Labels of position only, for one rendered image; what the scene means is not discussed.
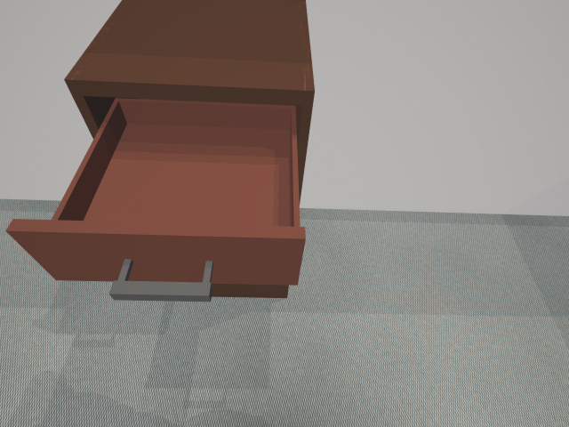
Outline handle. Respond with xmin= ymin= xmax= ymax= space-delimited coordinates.
xmin=109 ymin=259 xmax=213 ymax=302

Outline drawer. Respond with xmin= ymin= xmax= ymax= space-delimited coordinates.
xmin=6 ymin=98 xmax=306 ymax=286

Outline cabinet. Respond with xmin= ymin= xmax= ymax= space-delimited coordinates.
xmin=64 ymin=0 xmax=315 ymax=298

